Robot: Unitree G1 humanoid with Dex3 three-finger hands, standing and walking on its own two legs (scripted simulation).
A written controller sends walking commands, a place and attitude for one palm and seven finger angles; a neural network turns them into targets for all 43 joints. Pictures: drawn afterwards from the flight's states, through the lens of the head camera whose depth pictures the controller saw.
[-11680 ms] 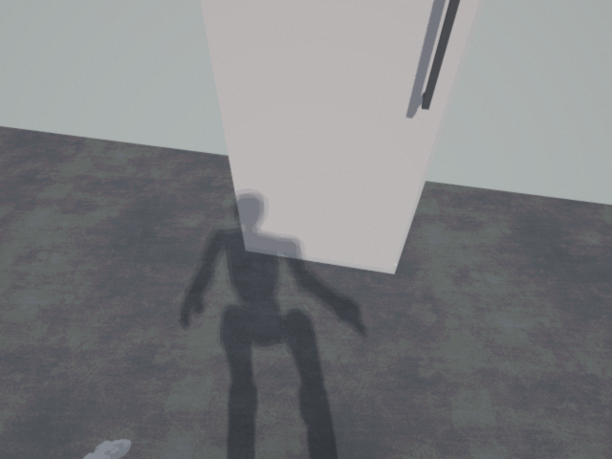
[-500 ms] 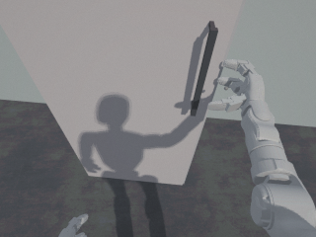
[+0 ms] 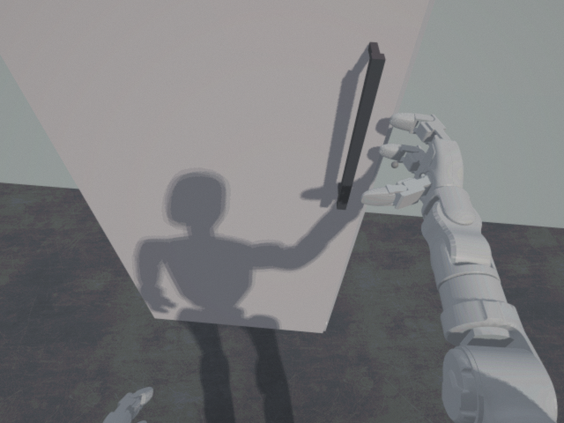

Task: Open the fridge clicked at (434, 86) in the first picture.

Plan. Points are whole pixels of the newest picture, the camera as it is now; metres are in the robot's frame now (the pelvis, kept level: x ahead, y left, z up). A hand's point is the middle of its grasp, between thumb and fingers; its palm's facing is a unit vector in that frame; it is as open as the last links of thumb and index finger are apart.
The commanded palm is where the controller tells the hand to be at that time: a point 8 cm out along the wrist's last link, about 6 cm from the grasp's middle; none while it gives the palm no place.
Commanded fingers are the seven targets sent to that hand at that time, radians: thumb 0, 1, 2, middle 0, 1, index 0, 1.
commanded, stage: feel for the door with the fingertips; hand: right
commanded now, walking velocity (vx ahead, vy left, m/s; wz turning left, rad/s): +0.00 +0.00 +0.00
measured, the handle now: (355, 138) +0.50 -0.06 +0.16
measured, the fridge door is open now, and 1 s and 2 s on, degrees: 0 0 0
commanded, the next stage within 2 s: slide the fingers in behind the handle in 0.58 s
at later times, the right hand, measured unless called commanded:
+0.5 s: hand (376, 155) +0.45 -0.09 +0.17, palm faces +0.01 +1.00 +0.03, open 14.0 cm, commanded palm +0.43 -0.14 +0.17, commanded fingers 0.00 0.50 -0.30 0.30 1.20 0.30 1.20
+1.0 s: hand (376, 158) +0.45 -0.09 +0.17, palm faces -0.02 +1.00 +0.03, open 13.9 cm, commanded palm +0.42 -0.14 +0.17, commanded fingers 0.00 0.50 -0.30 0.30 1.20 0.30 1.20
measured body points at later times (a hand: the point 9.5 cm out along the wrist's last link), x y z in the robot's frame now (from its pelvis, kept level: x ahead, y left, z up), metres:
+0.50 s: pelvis -0.01 +0.01 +0.00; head +0.01 +0.02 +0.45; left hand +0.08 +0.25 -0.12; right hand +0.44 -0.14 +0.17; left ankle +0.00 +0.09 -0.74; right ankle -0.01 -0.07 -0.74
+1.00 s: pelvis -0.01 +0.01 +0.00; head +0.01 +0.01 +0.45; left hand +0.06 +0.26 -0.12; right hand +0.44 -0.14 +0.17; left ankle +0.00 +0.09 -0.74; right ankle -0.01 -0.07 -0.74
